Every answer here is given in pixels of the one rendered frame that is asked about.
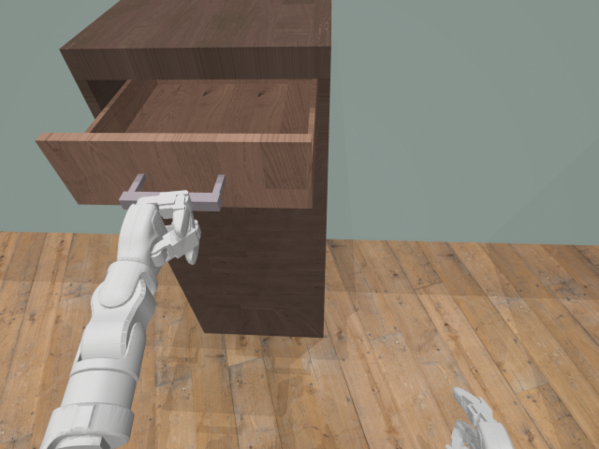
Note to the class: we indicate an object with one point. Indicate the robot left hand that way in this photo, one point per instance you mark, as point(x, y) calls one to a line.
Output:
point(145, 238)

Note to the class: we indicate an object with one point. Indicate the robot left forearm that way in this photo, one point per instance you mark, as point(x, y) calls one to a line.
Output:
point(95, 412)

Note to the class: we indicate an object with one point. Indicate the cabinet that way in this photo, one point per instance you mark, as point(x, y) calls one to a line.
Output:
point(259, 271)

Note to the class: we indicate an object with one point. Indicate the robot right hand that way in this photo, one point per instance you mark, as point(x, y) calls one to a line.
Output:
point(489, 434)

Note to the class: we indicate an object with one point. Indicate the drawer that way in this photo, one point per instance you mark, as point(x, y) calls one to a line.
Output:
point(182, 134)

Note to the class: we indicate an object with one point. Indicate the handle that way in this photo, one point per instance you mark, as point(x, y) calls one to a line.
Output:
point(201, 201)

